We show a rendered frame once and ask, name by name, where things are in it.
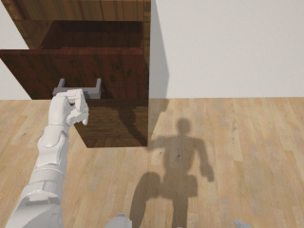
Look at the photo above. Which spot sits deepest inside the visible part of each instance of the right robot hand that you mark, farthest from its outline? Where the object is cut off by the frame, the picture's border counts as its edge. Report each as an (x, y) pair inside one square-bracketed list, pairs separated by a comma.
[(240, 224)]

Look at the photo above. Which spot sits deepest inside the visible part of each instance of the left robot thigh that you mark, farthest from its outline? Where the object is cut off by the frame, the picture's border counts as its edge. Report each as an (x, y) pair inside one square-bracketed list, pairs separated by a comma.
[(119, 222)]

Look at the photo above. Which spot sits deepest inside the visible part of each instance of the left robot hand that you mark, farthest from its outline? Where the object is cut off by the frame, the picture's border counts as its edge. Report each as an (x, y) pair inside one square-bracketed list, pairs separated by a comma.
[(62, 113)]

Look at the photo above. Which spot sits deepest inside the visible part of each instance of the cabinet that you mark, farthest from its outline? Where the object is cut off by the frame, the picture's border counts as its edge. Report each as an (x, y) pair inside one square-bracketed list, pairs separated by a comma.
[(110, 122)]

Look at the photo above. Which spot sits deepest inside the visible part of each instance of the left robot shin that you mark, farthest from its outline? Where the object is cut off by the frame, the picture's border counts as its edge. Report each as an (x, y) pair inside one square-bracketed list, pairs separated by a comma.
[(121, 215)]

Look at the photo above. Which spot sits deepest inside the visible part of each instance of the handle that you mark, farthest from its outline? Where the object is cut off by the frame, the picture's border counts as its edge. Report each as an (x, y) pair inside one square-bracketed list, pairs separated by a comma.
[(89, 92)]

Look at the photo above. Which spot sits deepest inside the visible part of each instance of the robot left upper arm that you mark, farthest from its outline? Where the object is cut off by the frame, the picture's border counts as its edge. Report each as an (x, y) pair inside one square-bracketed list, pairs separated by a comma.
[(38, 216)]

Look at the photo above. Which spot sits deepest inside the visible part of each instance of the drawer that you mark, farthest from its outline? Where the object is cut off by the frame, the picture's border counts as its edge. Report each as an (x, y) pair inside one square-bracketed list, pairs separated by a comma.
[(81, 52)]

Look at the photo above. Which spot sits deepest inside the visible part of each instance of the left robot forearm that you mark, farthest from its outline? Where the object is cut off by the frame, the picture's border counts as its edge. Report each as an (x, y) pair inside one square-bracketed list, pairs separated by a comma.
[(46, 181)]

